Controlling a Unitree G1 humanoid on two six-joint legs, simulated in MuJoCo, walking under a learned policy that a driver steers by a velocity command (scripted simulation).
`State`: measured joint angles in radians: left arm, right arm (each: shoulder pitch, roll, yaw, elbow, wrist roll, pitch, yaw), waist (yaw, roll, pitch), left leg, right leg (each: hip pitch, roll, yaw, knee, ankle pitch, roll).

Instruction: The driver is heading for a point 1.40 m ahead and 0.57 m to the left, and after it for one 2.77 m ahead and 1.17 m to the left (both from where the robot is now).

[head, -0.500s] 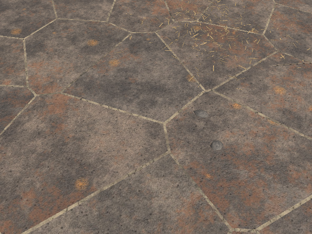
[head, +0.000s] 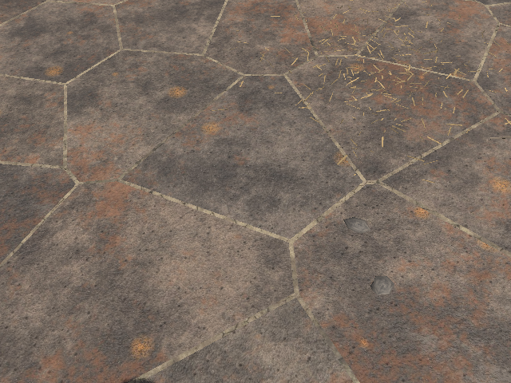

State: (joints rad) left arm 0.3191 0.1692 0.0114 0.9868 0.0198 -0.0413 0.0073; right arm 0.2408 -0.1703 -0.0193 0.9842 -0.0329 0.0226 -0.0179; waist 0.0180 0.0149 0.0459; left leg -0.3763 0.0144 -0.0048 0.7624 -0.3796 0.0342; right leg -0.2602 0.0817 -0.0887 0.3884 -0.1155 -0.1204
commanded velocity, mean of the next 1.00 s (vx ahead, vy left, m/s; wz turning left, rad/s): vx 0.41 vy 0.00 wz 0.25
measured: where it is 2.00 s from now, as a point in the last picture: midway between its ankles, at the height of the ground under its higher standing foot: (270, 366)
